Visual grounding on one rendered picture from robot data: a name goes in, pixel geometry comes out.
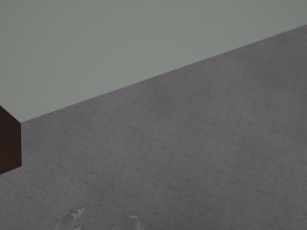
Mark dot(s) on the cupboard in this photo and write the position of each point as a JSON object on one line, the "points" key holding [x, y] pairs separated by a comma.
{"points": [[10, 142]]}

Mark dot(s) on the left robot hand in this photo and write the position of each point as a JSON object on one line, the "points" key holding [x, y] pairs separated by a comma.
{"points": [[67, 222]]}

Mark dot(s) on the left robot thigh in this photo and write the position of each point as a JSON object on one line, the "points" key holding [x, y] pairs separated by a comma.
{"points": [[129, 224]]}

